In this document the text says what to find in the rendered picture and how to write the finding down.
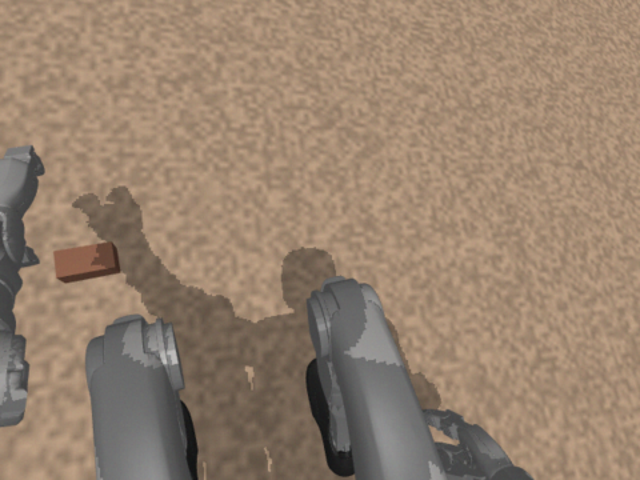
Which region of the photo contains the left robot hand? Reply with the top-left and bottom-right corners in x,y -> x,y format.
0,145 -> 45,268

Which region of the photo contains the right robot foot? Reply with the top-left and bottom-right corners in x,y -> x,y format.
306,358 -> 355,477

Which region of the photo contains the left robot foot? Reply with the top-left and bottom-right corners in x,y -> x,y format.
180,400 -> 198,480

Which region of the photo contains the small box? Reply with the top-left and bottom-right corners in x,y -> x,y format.
53,241 -> 121,283

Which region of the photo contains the left robot arm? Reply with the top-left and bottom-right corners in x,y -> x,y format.
0,206 -> 29,427

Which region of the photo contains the right robot hand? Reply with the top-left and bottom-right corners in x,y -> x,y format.
422,409 -> 514,480

